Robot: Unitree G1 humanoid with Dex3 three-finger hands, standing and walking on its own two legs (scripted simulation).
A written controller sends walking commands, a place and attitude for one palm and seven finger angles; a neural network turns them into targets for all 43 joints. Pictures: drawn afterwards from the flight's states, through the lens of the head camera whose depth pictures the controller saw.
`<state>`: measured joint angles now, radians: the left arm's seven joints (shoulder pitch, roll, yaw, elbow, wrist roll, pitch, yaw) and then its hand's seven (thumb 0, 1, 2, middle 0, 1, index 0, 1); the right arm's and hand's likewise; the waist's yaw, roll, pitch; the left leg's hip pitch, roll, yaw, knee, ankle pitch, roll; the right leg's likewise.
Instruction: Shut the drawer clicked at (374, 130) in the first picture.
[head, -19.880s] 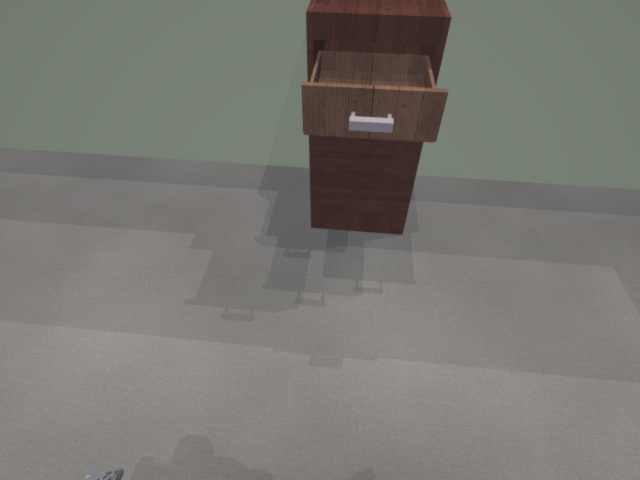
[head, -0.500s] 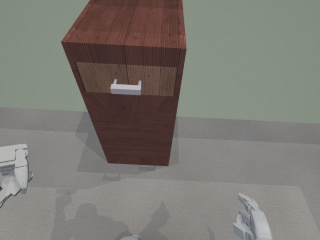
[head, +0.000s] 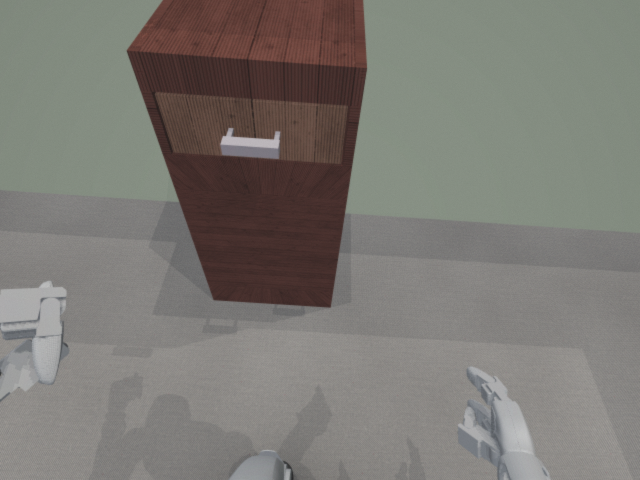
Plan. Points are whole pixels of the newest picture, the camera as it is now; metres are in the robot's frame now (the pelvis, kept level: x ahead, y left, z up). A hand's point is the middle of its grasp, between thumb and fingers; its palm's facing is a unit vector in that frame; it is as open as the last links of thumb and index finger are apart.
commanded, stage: step back with the hand held close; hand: left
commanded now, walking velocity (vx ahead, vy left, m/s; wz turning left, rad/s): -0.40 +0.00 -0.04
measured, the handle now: (252, 140) +0.70 +0.18 -0.03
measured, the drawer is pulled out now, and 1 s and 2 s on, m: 0.00 0.00 0.00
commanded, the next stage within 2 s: stop stepping back and stand still in 0.12 s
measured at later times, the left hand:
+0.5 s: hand out of the picture +0.05 +0.25 +0.18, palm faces +0.33 -0.84 -0.43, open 3.2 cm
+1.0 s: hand out of the picture +0.01 +0.27 +0.17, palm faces +0.42 -0.83 -0.37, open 3.2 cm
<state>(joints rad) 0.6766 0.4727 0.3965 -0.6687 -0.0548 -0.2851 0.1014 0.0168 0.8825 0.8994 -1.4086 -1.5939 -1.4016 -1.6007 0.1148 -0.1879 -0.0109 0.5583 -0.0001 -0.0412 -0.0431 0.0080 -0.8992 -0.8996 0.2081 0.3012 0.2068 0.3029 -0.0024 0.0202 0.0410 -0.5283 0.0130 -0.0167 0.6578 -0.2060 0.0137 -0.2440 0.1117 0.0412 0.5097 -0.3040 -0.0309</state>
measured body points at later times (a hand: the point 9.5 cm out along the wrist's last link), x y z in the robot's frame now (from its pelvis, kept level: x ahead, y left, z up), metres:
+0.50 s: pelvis -0.14 +0.01 +0.01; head -0.15 +0.03 +0.46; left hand +0.03 +0.29 +0.20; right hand +0.00 -0.23 -0.08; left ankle -0.06 +0.10 -0.70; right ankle -0.16 -0.12 -0.73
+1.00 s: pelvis -0.17 +0.03 +0.00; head -0.19 +0.05 +0.45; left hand -0.02 +0.32 +0.19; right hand -0.04 -0.22 -0.08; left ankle -0.13 +0.15 -0.73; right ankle -0.15 -0.09 -0.73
